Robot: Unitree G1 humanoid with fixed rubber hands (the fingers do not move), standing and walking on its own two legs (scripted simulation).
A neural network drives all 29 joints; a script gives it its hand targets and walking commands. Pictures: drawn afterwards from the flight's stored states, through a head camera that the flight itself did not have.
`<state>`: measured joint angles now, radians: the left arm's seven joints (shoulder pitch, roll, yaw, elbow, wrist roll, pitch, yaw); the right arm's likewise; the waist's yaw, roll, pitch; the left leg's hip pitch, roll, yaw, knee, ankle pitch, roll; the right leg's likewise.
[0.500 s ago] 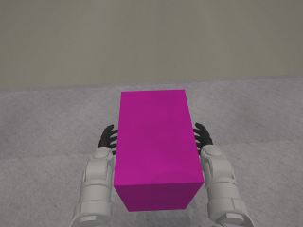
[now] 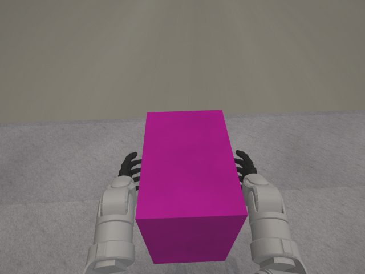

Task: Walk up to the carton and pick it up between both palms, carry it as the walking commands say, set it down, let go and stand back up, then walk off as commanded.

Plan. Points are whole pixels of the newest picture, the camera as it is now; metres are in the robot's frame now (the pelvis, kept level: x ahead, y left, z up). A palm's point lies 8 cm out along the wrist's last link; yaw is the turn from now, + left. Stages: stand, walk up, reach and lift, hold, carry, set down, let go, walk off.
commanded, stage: reach and lift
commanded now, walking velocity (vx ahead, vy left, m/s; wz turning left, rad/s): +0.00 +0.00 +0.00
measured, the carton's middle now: (187, 188) +0.32 +0.01 -0.01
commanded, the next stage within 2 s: hold in 0.76 s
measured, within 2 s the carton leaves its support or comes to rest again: neither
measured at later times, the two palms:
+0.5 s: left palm (127, 181) +0.30 +0.14 +0.05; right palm (249, 181) +0.30 -0.14 +0.05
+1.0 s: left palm (127, 185) +0.29 +0.14 +0.05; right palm (251, 185) +0.29 -0.14 +0.05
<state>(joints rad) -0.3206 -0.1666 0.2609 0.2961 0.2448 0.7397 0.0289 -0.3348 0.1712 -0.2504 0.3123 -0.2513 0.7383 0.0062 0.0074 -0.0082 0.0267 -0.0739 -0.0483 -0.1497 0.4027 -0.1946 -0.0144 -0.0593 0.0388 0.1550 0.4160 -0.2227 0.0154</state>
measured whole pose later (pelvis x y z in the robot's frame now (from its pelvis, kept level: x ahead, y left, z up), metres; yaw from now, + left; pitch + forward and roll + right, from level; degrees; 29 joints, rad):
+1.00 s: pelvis +0.00 +0.00 +0.00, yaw +0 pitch -8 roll +0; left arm -0.27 -0.15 0.20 0.24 0.25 0.78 0.02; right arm -0.28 0.15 -0.20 0.25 -0.24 0.77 0.01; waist 0.00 -0.01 0.02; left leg -0.07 -0.04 -0.14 0.39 -0.19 -0.01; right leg -0.05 0.04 0.14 0.39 -0.21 0.01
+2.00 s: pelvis -0.07 +0.00 -0.02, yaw -1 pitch +3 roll +0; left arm -0.21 -0.14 0.10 -0.25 0.11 1.17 0.13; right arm -0.21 0.14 -0.06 -0.25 -0.11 1.18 -0.13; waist 0.03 0.00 -0.10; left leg -0.50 -0.03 -0.08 0.62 -0.17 -0.02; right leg -0.49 0.00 0.03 0.70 -0.34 -0.01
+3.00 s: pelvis -0.38 -0.02 -0.02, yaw +2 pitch +4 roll +2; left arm -0.24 -0.15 0.08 -0.32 0.14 1.23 0.12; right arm -0.24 0.15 -0.10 -0.31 -0.09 1.23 -0.13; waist -0.04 -0.03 -0.07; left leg -0.32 -0.01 0.08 0.63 -0.40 -0.02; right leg -0.50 -0.07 -0.06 0.57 -0.14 -0.02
